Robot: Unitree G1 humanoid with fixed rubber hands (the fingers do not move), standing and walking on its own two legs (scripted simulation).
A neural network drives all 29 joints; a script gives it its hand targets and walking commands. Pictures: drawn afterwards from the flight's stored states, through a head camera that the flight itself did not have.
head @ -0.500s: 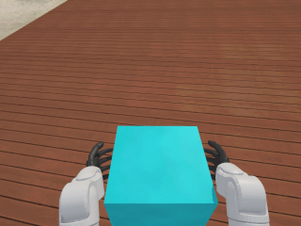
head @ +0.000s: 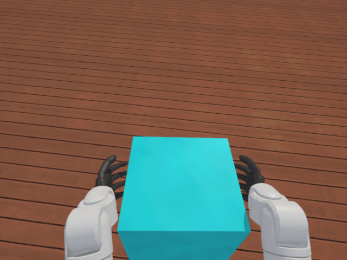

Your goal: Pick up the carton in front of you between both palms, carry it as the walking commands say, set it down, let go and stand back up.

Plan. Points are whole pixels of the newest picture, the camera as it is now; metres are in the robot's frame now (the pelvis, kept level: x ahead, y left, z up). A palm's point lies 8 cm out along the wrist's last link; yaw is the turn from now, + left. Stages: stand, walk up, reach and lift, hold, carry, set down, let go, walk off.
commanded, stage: carry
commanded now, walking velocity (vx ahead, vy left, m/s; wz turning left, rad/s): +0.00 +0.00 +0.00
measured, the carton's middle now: (178, 205) +0.26 +0.01 -0.02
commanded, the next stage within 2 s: none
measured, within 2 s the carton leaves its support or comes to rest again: neither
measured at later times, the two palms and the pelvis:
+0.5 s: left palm (114, 139) +0.35 +0.15 +0.11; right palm (249, 139) +0.36 -0.15 +0.10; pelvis +0.12 -0.01 +0.00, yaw +2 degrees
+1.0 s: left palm (125, 149) +0.35 +0.13 +0.07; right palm (254, 149) +0.36 -0.17 +0.06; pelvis +0.10 -0.03 +0.00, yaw +2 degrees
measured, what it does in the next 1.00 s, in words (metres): walks ahead: right foot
